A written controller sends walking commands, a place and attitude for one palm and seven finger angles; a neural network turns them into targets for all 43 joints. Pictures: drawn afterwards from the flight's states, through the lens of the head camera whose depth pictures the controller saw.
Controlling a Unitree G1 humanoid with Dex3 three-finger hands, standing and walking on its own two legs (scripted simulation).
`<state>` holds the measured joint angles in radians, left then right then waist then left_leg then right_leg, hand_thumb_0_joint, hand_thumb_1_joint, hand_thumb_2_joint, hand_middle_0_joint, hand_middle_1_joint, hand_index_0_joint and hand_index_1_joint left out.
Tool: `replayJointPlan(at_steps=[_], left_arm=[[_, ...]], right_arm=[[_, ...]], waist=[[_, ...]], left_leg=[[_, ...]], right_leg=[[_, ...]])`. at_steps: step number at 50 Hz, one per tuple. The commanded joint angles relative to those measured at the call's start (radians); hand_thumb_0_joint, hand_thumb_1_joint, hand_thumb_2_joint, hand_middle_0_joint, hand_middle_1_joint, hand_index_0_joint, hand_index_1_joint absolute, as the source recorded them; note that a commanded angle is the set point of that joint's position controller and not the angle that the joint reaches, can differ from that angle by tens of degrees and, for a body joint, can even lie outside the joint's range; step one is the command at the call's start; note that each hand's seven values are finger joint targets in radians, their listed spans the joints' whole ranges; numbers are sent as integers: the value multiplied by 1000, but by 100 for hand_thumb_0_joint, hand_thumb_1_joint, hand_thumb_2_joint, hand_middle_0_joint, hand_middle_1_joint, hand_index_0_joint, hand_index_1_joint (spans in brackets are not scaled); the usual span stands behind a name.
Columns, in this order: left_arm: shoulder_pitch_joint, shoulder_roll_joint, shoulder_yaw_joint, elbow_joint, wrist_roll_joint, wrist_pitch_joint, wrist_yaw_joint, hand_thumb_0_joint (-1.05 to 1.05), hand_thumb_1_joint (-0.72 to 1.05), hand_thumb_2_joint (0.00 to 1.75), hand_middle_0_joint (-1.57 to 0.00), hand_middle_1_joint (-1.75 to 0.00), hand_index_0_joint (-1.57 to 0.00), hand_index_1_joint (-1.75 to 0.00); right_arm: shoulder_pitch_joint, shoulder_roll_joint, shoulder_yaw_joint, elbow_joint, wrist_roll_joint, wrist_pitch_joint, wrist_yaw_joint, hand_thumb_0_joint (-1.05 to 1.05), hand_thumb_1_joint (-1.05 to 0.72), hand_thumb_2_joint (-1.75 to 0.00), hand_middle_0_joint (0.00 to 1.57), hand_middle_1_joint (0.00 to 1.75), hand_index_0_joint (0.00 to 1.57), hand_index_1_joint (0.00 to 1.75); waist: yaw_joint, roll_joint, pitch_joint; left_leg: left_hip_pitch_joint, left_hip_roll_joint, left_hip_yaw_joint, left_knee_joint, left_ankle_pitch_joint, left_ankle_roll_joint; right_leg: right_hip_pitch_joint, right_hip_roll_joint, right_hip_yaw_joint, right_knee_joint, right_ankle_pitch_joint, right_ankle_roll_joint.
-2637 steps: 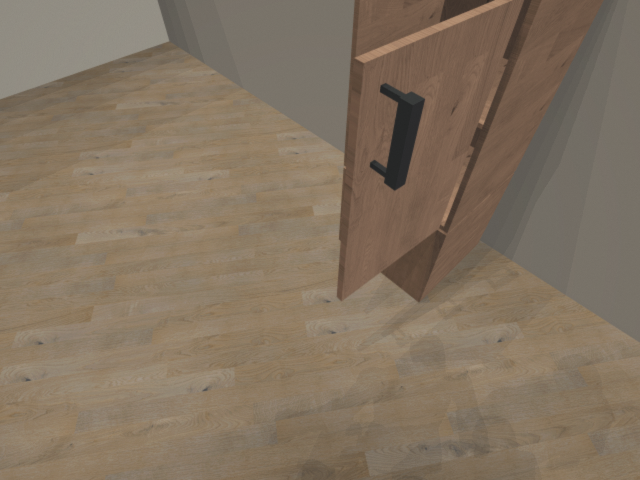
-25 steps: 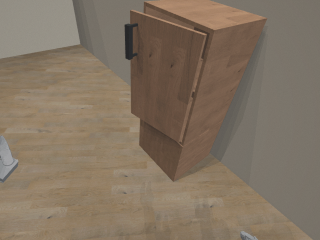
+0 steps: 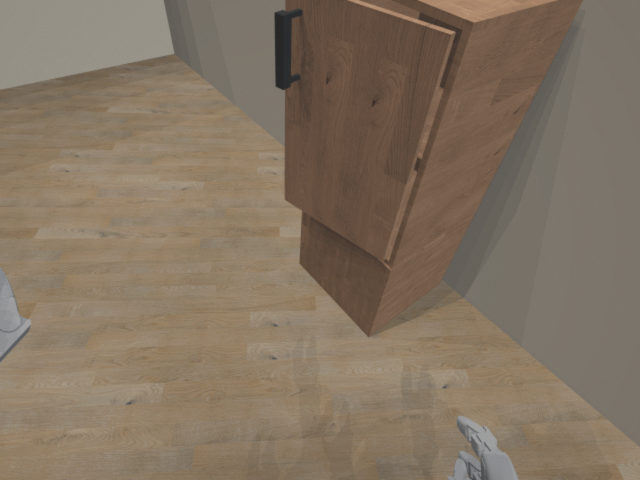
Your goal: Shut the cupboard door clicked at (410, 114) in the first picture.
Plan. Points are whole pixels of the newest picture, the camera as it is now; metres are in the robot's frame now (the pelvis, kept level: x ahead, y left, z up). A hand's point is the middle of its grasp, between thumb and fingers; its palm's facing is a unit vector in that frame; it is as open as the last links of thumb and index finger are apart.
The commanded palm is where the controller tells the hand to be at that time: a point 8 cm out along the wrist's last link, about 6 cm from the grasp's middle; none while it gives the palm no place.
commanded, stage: stop stepping back and stand still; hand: left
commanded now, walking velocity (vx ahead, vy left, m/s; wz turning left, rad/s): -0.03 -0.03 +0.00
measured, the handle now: (290, 49) +0.91 +0.11 +0.14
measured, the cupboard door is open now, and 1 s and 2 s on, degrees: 12 12 12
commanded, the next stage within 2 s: let the arm hang, fingers relaxed in 0.04 s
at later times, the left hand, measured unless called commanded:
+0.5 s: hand out of the picture +0.06 +0.18 -0.17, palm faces +0.10 -0.98 -0.15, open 6.8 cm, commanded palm none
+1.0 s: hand out of the picture -0.04 +0.17 -0.17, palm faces +0.08 -0.99 -0.15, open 7.4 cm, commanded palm none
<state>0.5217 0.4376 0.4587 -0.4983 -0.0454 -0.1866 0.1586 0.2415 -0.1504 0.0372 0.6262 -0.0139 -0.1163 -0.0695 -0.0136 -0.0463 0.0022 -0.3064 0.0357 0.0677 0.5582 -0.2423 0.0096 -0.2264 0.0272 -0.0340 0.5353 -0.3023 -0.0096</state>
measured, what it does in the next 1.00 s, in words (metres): stands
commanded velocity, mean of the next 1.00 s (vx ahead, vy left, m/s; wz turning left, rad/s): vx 0.00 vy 0.00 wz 0.00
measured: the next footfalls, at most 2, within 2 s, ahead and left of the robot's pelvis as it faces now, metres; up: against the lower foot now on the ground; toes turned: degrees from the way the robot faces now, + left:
none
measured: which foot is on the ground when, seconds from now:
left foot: down 0.00-1.00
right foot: down 0.00-1.00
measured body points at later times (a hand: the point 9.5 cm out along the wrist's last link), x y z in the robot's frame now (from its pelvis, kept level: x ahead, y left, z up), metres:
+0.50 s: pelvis +0.00 +0.00 +0.00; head +0.02 +0.03 +0.45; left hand +0.05 +0.23 -0.16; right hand +0.06 -0.25 -0.13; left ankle +0.03 +0.11 -0.73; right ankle -0.01 -0.10 -0.73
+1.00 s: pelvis +0.00 +0.02 +0.01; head -0.01 +0.02 +0.46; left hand -0.05 +0.23 -0.15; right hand -0.02 -0.18 -0.16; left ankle +0.03 +0.11 -0.73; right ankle -0.01 -0.10 -0.73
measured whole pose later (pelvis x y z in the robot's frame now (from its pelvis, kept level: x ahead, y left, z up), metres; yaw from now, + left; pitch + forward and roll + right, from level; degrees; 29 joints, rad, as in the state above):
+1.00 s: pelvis +0.00 +0.02 +0.01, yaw +1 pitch -2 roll +0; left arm 0.35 0.11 0.00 1.17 0.01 0.00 0.03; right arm 0.33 -0.12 0.01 1.13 -0.02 0.02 -0.03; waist 0.00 0.02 0.00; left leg -0.22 -0.01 0.07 0.42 -0.17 0.04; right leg -0.15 -0.01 -0.04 0.42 -0.24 0.00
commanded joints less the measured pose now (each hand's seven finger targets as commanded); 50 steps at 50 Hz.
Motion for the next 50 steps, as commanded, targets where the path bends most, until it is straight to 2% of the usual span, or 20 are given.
replayJointPlan(at_steps=[1, 2, 3, 4, 6, 7, 8, 9, 11, 13, 14, 17, 20, 22, 25, 27, 30, 36, 42, 50], left_arm=[[-4, 149, 95, -175, -7, -57, 14, 0, 90, 90, -20, -30, -20, -30], [20, 145, 91, -155, -12, -49, 13, 0, 90, 90, -20, -30, -20, -30], [46, 147, 96, -133, -17, -43, 13, 0, 90, 90, -20, -30, -20, -30], [32, 135, 73, -148, -18, -40, 14, 0, 90, 90, -20, -30, -20, -30], [-2, 149, 74, -151, -16, -39, 22, 0, 90, 90, -20, -30, -20, -30], [-72, -23, -355, 569, 83, 102, -127, 0, 90, 90, -20, -30, -20, -30], [-68, -58, -347, 587, 81, 173, -150, 0, 90, 90, -20, -30, -20, -30], [-100, -81, -364, 616, 74, 187, -157, 0, 90, 90, -20, -30, -20, -30], [-155, -86, -381, 720, 73, 196, -160, 0, 90, 90, -20, -30, -20, -30], [-196, -72, -390, 845, 75, 192, -158, 0, 90, 90, -20, -30, -20, -30], [-214, -68, -394, 907, 74, 196, -153, 0, 90, 90, -20, -30, -20, -30], [-262, -64, -408, 1099, 72, 202, -144, 0, 90, 90, -20, -30, -20, -30], [-272, -88, -422, 1253, 64, 197, -140, 0, 90, 90, -20, -30, -20, -30], [-228, -134, -407, 1332, 66, 194, -138, 0, 90, 90, -20, -30, -20, -30], [-217, -136, -413, 1408, 62, 192, -138, 0, 90, 90, -20, -30, -20, -30], [-215, -138, -420, 1452, 60, 191, -139, 0, 90, 90, -20, -30, -20, -30], [-202, -146, -431, 1510, 58, 186, -138, 0, 90, 90, -20, -30, -20, -30], [-152, -171, -443, 1593, 54, 181, -131, 0, 90, 90, -20, -30, -20, -30], [-112, -198, -446, 1632, 56, 182, -125, 0, 90, 90, -20, -30, -20, -30], [-88, -225, -443, 1650, 58, 178, -119, 0, 90, 90, -20, -30, -20, -30]], right_arm=[[-65, -170, -73, -139, 16, -49, 0, 0, -90, -90, 20, 30, 20, 30], [-66, -168, -76, -141, 19, -42, 2, 0, -90, -90, 20, 30, 20, 30], [-61, -166, -78, -138, 20, -36, 1, 0, -90, -90, 20, 30, 20, 30], [-62, -158, -72, -139, 20, -27, 0, 0, -90, -90, 20, 30, 20, 30], [-75, -157, -68, -139, 20, -17, -8, 0, -90, -90, 20, 30, 20, 30], [-151, -321, -115, 39, 18, -68, 78, 0, -90, -90, 20, 30, 20, 30], [-75, -285, -135, 51, 13, -27, 67, 0, -90, -90, 20, 30, 20, 30], [-46, -281, -123, 52, 11, 3, 58, 0, -90, -90, 20, 30, 20, 30], [-64, -260, -96, 47, 3, 46, 52, 0, -90, -90, 20, 30, 20, 30], [-70, -244, -83, 51, -5, 70, 53, 0, -90, -90, 20, 30, 20, 30], [-61, -234, -80, 64, -8, 83, 51, 0, -90, -90, 20, 30, 20, 30], [-62, -199, -67, 123, -17, 117, 51, 0, -90, -90, 20, 30, 20, 30], [-54, -185, -57, 198, -17, 122, 49, 0, -90, -90, 20, 30, 20, 30], [-46, -165, -59, 236, -20, 119, 43, 0, -90, -90, 20, 30, 20, 30], [-10, -155, -62, 285, -14, 125, 39, 0, -90, -90, 20, 30, 20, 30], [16, -149, -63, 317, -12, 128, 38, 0, -90, -90, 20, 30, 20, 30], [64, -139, -62, 358, -6, 126, 36, 0, -90, -90, 20, 30, 20, 30], [114, -112, -56, 425, -1, 125, 34, 0, -90, -90, 20, 30, 20, 30], [138, -85, -52, 466, 0, 123, 32, 0, -90, -90, 20, 30, 20, 30], [150, -58, -50, 484, 1, 117, 28, 0, -90, -90, 20, 30, 20, 30]], waist=[[8, 133, -111], [6, 75, -132], [2, 50, -154], [-5, 35, -167], [-7, 31, -167], [-43, 63, -93], [-37, 52, -148], [-23, 32, -149], [-1, -68, -118], [6, -126, -125], [3, -126, -129], [-3, -46, -88], [0, 148, -68], [16, 231, -75], [15, 211, -42], [12, 165, -4], [5, 81, 22], [6, 10, 50], [9, 20, 92], [8, 53, 94]], left_leg=[[-19, 120, -114, -152, 54, 19], [12, 96, -90, -99, 82, 9], [44, 77, -68, -58, 110, 0], [54, 66, -66, -35, 124, -4], [79, 56, -68, -28, 155, -4], [23, 83, -94, 124, 405, 2], [83, 94, -86, 88, 463, -4], [63, 109, -100, 81, 473, 14], [-6, 127, -146, 38, 395, 47], [1, 91, -143, 42, 400, 35], [4, 69, -134, 48, 369, 27], [41, 26, -116, 18, 208, 12], [49, 54, -147, -77, 176, 18], [20, 65, -161, -130, 107, 26], [21, 64, -161, -159, 42, 21], [15, 62, -157, -181, -7, 17], [42, 69, -153, -196, 14, 20], [76, 64, -133, -216, 8, 22], [68, 66, -132, -244, -20, 28], [72, 62, -126, -250, -2, 29]], right_leg=[[115, -36, 66, -112, 181, 1], [88, -63, 120, -127, 235, -13], [69, -97, 159, -139, 305, -28], [63, -123, 180, -136, 350, -39], [40, -134, 177, -136, 376, -39], [-61, -204, 66, 24, 678, -50], [-65, -162, 89, 36, 650, -52], [-71, -143, 51, 67, 540, -44], [-48, -117, 35, 71, 372, -32], [-18, -134, 63, 43, 415, -46], [-5, -154, 79, 30, 425, -60], [-46, -181, 119, -65, 250, -82], [-7, -134, 98, -99, 118, -57], [53, -116, 82, -130, 78, -48], [59, -116, 78, -174, 64, -51], [44, -118, 82, -205, 28, -52], [32, -120, 81, -229, 31, -49], [1, -120, 84, -245, 5, -42], [-22, -115, 82, -235, -1, -35], [-18, -114, 82, -224, 35, -31]])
